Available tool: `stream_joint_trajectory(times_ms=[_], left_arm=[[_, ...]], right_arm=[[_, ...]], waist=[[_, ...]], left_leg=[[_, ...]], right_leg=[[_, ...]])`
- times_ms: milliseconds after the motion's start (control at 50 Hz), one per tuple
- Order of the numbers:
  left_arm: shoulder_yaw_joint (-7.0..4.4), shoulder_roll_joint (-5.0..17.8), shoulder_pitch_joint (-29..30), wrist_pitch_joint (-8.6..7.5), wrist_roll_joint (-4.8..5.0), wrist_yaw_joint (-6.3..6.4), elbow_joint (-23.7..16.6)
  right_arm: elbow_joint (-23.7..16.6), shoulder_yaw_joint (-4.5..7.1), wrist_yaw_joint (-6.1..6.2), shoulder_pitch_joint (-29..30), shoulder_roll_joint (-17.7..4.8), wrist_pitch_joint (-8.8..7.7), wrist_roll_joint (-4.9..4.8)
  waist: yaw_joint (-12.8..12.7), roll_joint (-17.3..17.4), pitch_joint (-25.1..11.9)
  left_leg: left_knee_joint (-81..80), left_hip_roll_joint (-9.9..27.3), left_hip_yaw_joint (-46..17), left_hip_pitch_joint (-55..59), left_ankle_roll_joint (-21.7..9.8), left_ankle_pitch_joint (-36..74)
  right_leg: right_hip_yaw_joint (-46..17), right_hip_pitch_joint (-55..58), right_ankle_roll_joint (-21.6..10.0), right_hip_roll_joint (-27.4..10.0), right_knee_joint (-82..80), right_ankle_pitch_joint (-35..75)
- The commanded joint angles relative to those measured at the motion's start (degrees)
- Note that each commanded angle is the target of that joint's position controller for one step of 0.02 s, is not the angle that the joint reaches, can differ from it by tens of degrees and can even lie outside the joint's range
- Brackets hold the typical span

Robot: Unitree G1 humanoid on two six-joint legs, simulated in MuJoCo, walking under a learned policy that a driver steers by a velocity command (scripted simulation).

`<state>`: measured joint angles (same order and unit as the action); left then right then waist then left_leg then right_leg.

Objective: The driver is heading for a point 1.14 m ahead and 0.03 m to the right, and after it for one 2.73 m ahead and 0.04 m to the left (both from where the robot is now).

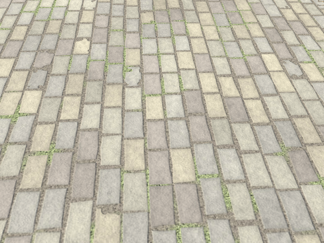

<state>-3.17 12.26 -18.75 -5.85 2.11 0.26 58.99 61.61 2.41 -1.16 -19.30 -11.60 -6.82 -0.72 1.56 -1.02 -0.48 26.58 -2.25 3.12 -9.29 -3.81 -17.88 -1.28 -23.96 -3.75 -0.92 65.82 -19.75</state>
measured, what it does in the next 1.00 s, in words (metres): walks ahead: right foot, then left foot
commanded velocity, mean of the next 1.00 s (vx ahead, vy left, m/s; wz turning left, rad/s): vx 0.48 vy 0.00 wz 0.00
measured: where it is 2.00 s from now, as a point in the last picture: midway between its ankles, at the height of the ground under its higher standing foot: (159, 133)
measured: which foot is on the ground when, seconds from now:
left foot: down 0.00-0.40, up 0.42-0.92, down 0.94-1.00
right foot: up 0.00-0.36, down 0.38-0.94, up 0.96-1.00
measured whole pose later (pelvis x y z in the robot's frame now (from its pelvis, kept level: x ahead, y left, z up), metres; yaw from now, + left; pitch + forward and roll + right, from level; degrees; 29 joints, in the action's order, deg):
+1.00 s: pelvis +0.55 +0.01 -0.01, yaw +0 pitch +2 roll -1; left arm -2.5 14.8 -20.4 -4.9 1.2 -0.1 58.8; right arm 50.2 3.2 -1.8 -3.7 -13.4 -6.6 -0.6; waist -1.9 -0.9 1.5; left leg 32.7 0.5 2.9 -27.2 -3.1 -8.2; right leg -1.6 -11.6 -1.8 0.1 55.4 -26.9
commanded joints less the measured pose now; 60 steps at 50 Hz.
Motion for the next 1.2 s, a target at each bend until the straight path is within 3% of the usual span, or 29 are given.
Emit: stream_joint_trajectory(times_ms=[20, 60, 160, 260, 320, 340, 360, 380, 400, 420, 440, 460, 480, 500, 540, 600, 720, 820, 880, 920, 940, 960, 980, 1000, 1020, 1040, 1100, 1160, 1200], left_arm=[[-1.51, 4.7, 4.7, -1.04, -0.44, -0.22, -4.9], [-1.32, 2.9, 6.3, -0.09, -0.58, -0.54, -5.4], [0.10, 1.3, 20.7, 0.17, -0.87, -0.76, -11.4], [0.68, 2.7, 28.2, -0.25, -0.18, -2.31, -14.6], [-0.13, 5.2, 26.0, -0.84, -0.30, -3.06, -15.1], [-0.96, 7.0, 21.7, -0.85, -0.33, -2.90, -14.2], [-2.31, 9.4, 12.1, -0.73, -0.22, -2.53, -11.4], [-3.43, 12.3, 0.8, -0.40, -0.60, -1.91, -8.5], [-4.57, 17.5, -7.3, -0.18, -2.35, -1.69, -6.8], [-3.06, 13.0, -6.8, -0.01, -2.35, -1.74, -6.2], [-2.08, 10.2, -0.2, -0.27, -1.50, -1.87, -6.8], [-1.19, 7.7, 6.2, -0.51, -1.33, -2.03, -8.2], [-0.50, 5.7, 9.9, -0.91, -1.85, -2.54, -8.5], [-0.07, 4.5, 11.5, -1.33, -2.37, -2.89, -8.3], [0.02, 4.4, 10.5, -1.41, -2.40, -3.13, -6.9], [-0.49, 7.6, 6.9, -1.45, -2.59, -1.83, -5.4], [-0.76, 9.5, -0.4, -0.61, -1.71, -0.07, -3.8], [-1.21, 10.3, -5.3, 0.44, -1.11, 0.13, -1.6], [-1.81, 11.3, -4.5, 1.28, -0.96, 0.35, -1.4], [-1.46, 10.6, -2.1, 1.86, -1.17, 0.34, -2.1], [-0.43, 8.4, -2.1, 1.81, -2.00, 0.31, -3.6], [1.74, 0.8, -8.9, 0.43, -2.03, -0.42, -4.0], [0.80, 5.4, -6.5, -1.08, -0.79, -0.61, -3.4], [-0.26, 9.5, -0.9, -1.93, 0.55, -0.76, -5.2], [-0.32, 9.7, 2.5, -2.07, 0.48, -0.39, -6.1], [-0.70, 9.2, 4.3, -1.72, -0.47, 0.01, -6.4], [-0.83, 5.8, 1.3, 0.56, -0.94, 0.23, -5.8], [-1.04, 5.8, 6.1, 1.34, -1.53, 0.45, -7.6], [-1.08, 5.5, 10.1, 1.28, -1.80, 0.31, -8.9]], right_arm=[[-1.0, -0.54, -0.35, -3.9, -3.5, 0.35, 0.51], [-0.3, -0.82, 0.24, -7.0, -3.9, 1.04, 0.82], [-1.3, -0.65, 1.90, -8.1, -7.1, 1.54, 1.17], [-0.2, 0.03, 2.07, -11.7, -7.9, 1.56, 0.10], [-0.7, 0.82, 2.13, -10.0, -9.4, 2.04, 0.31], [-0.9, 1.16, 2.13, -9.3, -10.2, 2.38, 0.55], [-1.4, 1.16, 2.04, -8.0, -10.2, 2.88, 0.87], [-2.7, 0.66, 1.77, -6.3, -9.4, 2.87, 1.25], [-3.4, -1.45, 0.80, -13.7, -1.4, 1.81, 1.05], [-2.2, -1.32, 0.23, -12.8, -2.4, -0.11, -0.20], [-4.9, 0.13, 0.15, -6.0, -7.4, -1.11, -1.87], [-6.5, 0.37, 0.61, -1.3, -8.6, -1.39, -2.22], [-6.7, 0.84, 1.27, 0.5, -8.2, -0.98, -1.58], [-6.5, 1.20, 1.71, -1.3, -7.0, 0.01, -0.83], [-6.0, 1.11, 2.06, -3.9, -4.2, 1.66, -0.66], [-8.6, 1.71, 2.47, 2.1, -5.6, 2.40, 0.06], [-12.6, 1.45, 1.51, 15.8, -4.8, 1.57, 0.20], [-15.5, 0.78, -0.13, 23.6, -5.0, 1.09, -0.51], [-16.0, 1.22, -0.96, 21.9, -6.9, 0.44, -0.66], [-12.1, 3.37, -0.69, 8.8, -10.7, 0.15, -0.47], [-9.5, 4.85, -0.16, -2.8, -15.4, 0.13, 0.19], [-7.8, 5.93, -0.32, -8.2, -20.3, 0.54, 0.54], [-8.2, 4.26, -0.39, -7.7, -14.7, 0.47, 0.36], [-9.2, 3.34, -0.26, -2.3, -11.8, 0.30, 0.11], [-10.5, 2.64, -0.24, 3.0, -10.0, 0.31, 0.31], [-10.9, 2.09, -0.50, 6.3, -8.2, 0.28, 0.79], [-9.6, 1.61, -0.80, 6.4, -6.8, -0.03, 1.12], [-8.3, 2.25, 0.19, 3.5, -9.4, -0.10, 1.01], [-7.7, 2.22, 0.85, 1.8, -9.6, 0.31, 0.86]], waist=[[-0.2, 3.8, 4.3], [-0.1, 4.8, 4.5], [2.1, 4.7, 8.2], [2.8, 5.3, 10.0], [-0.7, 6.8, 6.0], [-3.2, 8.4, 2.2], [-8.1, 8.9, -3.3], [-12.8, 7.6, -10.3], [-9.5, -7.5, -21.8], [-9.8, -9.8, -25.3], [-8.3, -8.7, -13.6], [-6.0, -3.5, -6.9], [-3.6, 0.4, -3.0], [-1.0, -0.7, -1.9], [0.8, -2.5, -0.5], [0.5, -2.3, 2.7], [-3.6, -1.6, 3.8], [-5.9, -1.8, 5.7], [-3.7, -3.2, 4.4], [3.2, -3.0, -3.4], [7.1, 1.9, -12.3], [4.0, 17.3, -20.0], [5.3, 14.6, -21.2], [4.6, 11.6, -12.9], [2.8, 6.7, -8.3], [1.1, 4.0, -4.7], [-2.4, 5.6, -2.0], [-2.2, 3.9, 0.7], [-1.3, 3.8, 1.6]], left_leg=[[-16.0, 15.3, -16.5, 12.1, -6.5, 19.0], [-16.8, 13.6, -12.4, 10.9, -6.3, 24.9], [-20.5, 12.1, -8.2, 5.4, -5.9, 26.2], [-20.6, 15.0, -7.0, 11.3, -6.1, 26.0], [-13.3, 16.4, -5.6, 16.9, -4.9, 44.9], [-7.7, 16.3, -5.2, 18.0, -4.3, 55.3], [3.1, 14.4, -3.7, 15.8, -3.1, 61.5], [18.3, 12.4, -3.2, 3.5, -1.6, 51.7], [44.1, 1.5, -2.6, -20.5, 2.4, 15.9], [54.2, -1.4, -12.0, -27.6, 1.1, -12.2], [56.5, 2.5, -11.2, -33.0, -0.1, -9.8], [54.0, 5.9, -9.1, -31.7, -0.6, -3.9], [50.4, 8.1, -7.9, -28.6, -0.5, -0.2], [47.0, 10.1, -8.3, -24.2, -0.5, 2.1], [43.2, 11.0, -7.6, -20.6, -0.1, 2.7], [35.7, 12.2, -6.8, -26.3, 1.8, 8.9], [13.9, 9.9, -4.4, -29.4, 3.0, 24.5], [5.6, 8.1, -3.8, -30.4, 2.3, 20.8], [2.8, 6.5, -2.8, -25.3, 0.1, 14.1], [1.1, 2.8, 0.3, -6.8, -2.5, 13.2], [2.6, 11.3, -9.4, 11.4, -6.2, 14.0], [-3.4, 24.6, -36.9, 32.4, -15.6, 3.8], [-9.1, 24.9, -45.0, 32.9, -14.9, -1.0], [-9.4, 23.0, -36.2, 26.0, -11.9, 1.1], [-10.5, 20.9, -28.5, 17.4, -10.3, 6.9], [-12.4, 18.8, -23.3, 9.5, -9.5, 11.6], [-17.0, 15.5, -15.9, 0.8, -9.2, 16.2], [-19.3, 15.6, -12.7, 0.6, -9.9, 20.6], [-19.9, 15.0, -10.6, 1.9, -9.2, 21.5]], right_leg=[[-1.2, -20.9, -1.1, -5.9, 1.3, 8.5], [0.9, -20.6, 0.2, -6.0, -1.3, 10.7], [3.6, -18.5, 2.4, -4.1, -22.0, 21.0], [3.9, -16.0, 0.6, -2.4, -32.9, 23.2], [4.9, -9.2, -2.1, 0.2, -35.3, 18.7], [6.0, -3.0, -3.2, 2.1, -34.8, 16.8], [6.9, 8.9, -4.8, 3.9, -35.5, 16.6], [0.1, 27.7, -7.7, -2.1, -33.7, 16.6], [-28.6, 51.5, -17.9, -19.0, -37.0, 5.0], [-44.4, 51.5, -18.5, -22.4, -48.1, 0.1], [-35.5, 41.9, -14.6, -19.9, -50.0, -0.4], [-26.1, 30.3, -12.4, -17.9, -51.8, 4.5], [-19.6, 20.9, -11.0, -15.5, -53.8, 9.9], [-14.6, 14.9, -9.7, -13.1, -55.4, 12.1], [-10.2, 8.8, -10.0, -11.0, -58.1, 13.0], [-7.3, 7.5, -11.0, -10.8, -60.8, 14.5], [-3.2, 14.5, -8.3, -9.5, -60.5, 17.5], [-3.1, 23.4, -7.8, -12.6, -56.7, 17.5], [-3.8, 26.9, -6.5, -14.6, -52.1, 24.3], [-0.2, 24.5, -4.1, -10.6, -37.0, 41.8], [3.0, 13.6, -1.9, -7.1, -19.3, 32.7], [3.6, -10.8, 2.2, 3.9, 2.2, -0.3], [-5.4, -17.9, 1.1, 2.9, 10.3, -12.0], [-5.1, -22.1, -0.1, -0.4, 12.1, -8.1], [-3.3, -20.4, -0.3, -3.7, 9.9, -2.5], [-2.7, -17.8, -0.2, -5.6, 6.1, 1.1], [-2.4, -11.2, 0.4, -7.8, 0.0, 5.2], [-1.9, -16.0, 2.0, -8.3, -7.5, 11.2], [-1.6, -18.2, 2.8, -8.0, -14.0, 17.0]])
Keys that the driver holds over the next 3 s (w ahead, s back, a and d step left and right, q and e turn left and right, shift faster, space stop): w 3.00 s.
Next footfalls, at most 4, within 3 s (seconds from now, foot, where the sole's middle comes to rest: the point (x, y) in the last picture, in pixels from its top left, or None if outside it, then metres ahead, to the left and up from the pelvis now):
0.38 right None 0.38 -0.14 -0.78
0.94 left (134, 208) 0.68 0.11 -0.78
1.50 right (184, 150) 1.00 -0.13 -0.78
2.06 left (138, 107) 1.31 0.11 -0.78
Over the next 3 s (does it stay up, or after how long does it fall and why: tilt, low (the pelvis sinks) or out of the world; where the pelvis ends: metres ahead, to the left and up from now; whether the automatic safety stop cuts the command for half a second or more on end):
stays up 1.65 -0.04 0.01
